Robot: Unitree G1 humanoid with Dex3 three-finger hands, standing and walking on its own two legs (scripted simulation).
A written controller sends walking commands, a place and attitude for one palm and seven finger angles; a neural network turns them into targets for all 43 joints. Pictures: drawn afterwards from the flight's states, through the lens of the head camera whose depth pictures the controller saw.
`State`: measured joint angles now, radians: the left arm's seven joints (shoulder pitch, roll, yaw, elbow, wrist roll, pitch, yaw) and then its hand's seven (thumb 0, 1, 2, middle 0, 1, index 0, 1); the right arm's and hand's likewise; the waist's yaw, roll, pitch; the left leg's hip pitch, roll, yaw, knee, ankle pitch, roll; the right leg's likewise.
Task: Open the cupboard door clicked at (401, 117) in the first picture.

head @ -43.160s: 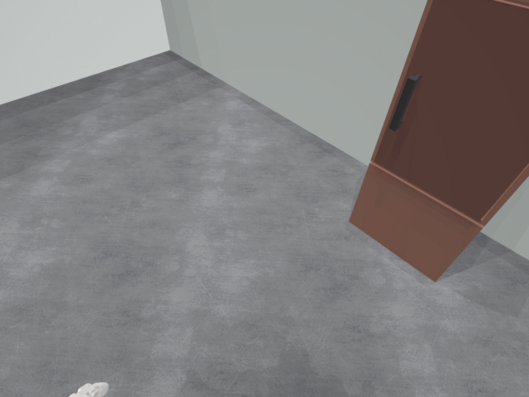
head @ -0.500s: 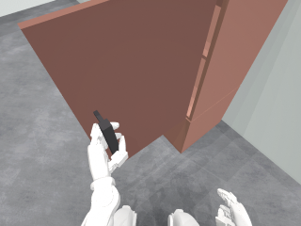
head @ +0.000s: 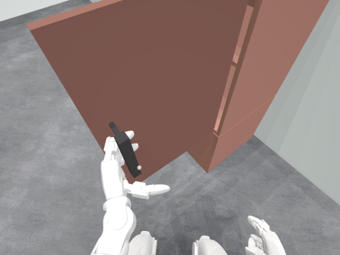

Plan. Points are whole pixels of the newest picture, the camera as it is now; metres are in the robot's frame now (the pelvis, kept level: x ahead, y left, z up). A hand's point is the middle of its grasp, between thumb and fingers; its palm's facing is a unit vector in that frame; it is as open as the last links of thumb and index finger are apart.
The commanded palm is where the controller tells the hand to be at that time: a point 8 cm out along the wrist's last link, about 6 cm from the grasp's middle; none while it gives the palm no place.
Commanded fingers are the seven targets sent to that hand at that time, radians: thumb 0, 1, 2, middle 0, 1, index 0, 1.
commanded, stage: open thumb and fingers to let go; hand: left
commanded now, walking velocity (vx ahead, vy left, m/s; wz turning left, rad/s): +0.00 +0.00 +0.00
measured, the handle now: (125, 151) +0.35 +0.13 +0.03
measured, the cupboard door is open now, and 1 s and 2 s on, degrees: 89 89 89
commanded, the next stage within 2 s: slide the hand sideways off the handle in 0.18 s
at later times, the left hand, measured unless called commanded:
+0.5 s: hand (130, 180) +0.28 +0.11 +0.03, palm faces -0.21 -0.98 -0.08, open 16.2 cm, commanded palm +0.26 +0.15 +0.04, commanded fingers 0.00 -0.50 0.30 -0.15 -0.30 -0.15 -0.30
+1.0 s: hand (114, 195) +0.24 +0.13 +0.04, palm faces -0.13 -0.99 -0.01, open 16.2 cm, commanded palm +0.23 +0.19 +0.04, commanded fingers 0.00 -0.50 0.30 -0.15 -0.30 -0.15 -0.30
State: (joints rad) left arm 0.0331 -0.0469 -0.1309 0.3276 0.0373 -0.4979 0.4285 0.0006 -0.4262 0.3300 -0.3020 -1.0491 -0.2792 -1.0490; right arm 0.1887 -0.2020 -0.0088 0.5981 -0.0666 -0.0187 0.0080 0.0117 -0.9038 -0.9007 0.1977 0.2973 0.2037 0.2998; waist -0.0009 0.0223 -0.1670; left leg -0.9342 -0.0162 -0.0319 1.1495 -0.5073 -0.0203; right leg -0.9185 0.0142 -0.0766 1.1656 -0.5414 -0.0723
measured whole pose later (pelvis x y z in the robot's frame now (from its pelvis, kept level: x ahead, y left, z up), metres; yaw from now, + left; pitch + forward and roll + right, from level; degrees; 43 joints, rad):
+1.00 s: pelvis +0.01 +0.04 -0.01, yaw -1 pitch +17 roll -2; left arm 0.36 0.13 -0.14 -0.06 -0.09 -0.40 -0.06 -0.01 -0.50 0.30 -0.16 -0.31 -0.17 -0.31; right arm 0.22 -0.21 0.02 0.42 0.00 -0.01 0.01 0.01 -0.90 -0.90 0.20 0.30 0.20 0.30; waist 0.01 0.04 -0.17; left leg -0.96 -0.02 0.00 1.23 -0.57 0.04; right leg -0.93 0.01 -0.05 1.20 -0.57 -0.01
